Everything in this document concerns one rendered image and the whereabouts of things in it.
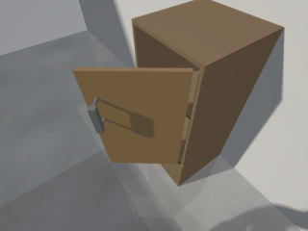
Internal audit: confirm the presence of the handle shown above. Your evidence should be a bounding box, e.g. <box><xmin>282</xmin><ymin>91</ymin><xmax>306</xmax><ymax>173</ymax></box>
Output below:
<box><xmin>88</xmin><ymin>97</ymin><xmax>105</xmax><ymax>134</ymax></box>

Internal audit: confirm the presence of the cupboard door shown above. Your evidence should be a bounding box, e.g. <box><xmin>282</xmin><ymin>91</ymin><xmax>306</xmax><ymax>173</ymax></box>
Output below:
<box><xmin>72</xmin><ymin>67</ymin><xmax>193</xmax><ymax>165</ymax></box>

